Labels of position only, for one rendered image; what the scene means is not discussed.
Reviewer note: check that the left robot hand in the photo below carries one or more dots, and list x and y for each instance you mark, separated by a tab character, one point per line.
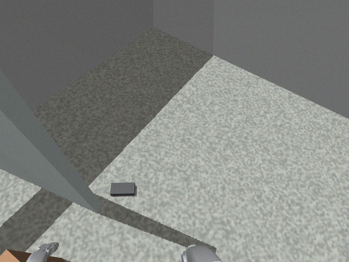
43	252

